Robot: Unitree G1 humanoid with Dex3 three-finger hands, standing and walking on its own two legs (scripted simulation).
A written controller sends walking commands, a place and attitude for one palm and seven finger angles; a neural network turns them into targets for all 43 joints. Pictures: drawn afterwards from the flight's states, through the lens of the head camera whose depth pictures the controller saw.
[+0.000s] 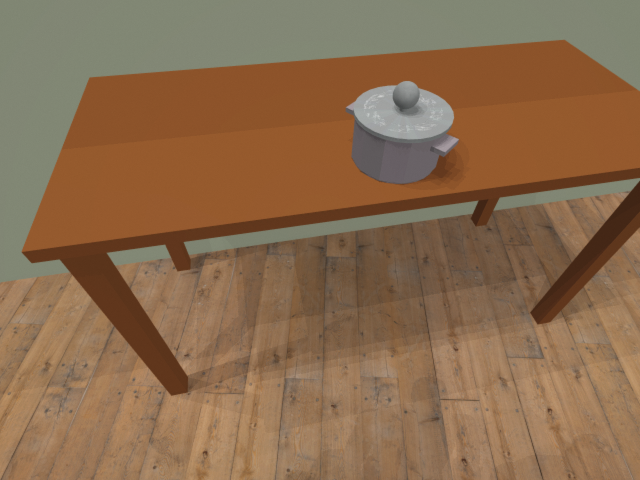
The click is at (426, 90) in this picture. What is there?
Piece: lid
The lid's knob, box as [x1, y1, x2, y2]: [393, 81, 419, 108]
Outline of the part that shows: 403,81 395,87 393,91 393,100 399,107 408,108 411,107 417,101 419,92 417,86 410,81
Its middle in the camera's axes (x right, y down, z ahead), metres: +0.15 -0.26 +0.69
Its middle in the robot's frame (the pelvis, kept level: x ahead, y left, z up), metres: +0.72 -0.11 +0.12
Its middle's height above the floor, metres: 0.89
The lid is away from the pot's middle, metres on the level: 0.00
